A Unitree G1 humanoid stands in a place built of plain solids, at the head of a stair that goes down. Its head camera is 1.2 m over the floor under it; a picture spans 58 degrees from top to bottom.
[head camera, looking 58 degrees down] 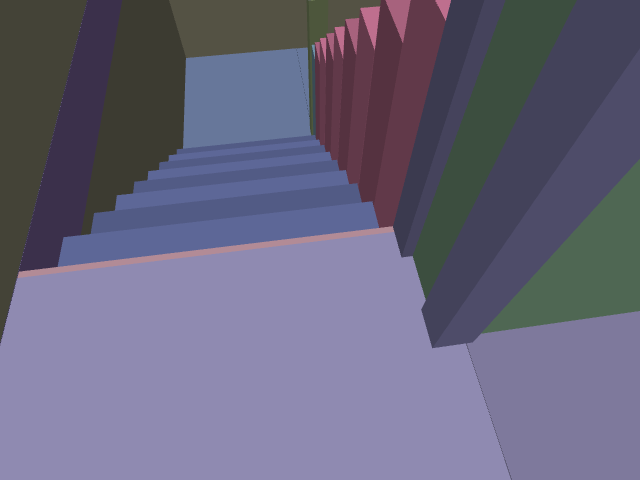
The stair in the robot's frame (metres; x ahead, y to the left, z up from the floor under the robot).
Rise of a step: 0.19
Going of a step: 0.25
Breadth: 1.20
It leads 8 degrees to the left of straight ahead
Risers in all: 9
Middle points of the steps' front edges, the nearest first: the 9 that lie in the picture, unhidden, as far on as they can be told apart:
0.72 0.35 0.00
0.97 0.38 -0.19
1.22 0.42 -0.38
1.47 0.46 -0.57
1.72 0.49 -0.77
1.97 0.53 -0.96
2.21 0.56 -1.15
2.46 0.60 -1.34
2.71 0.63 -1.53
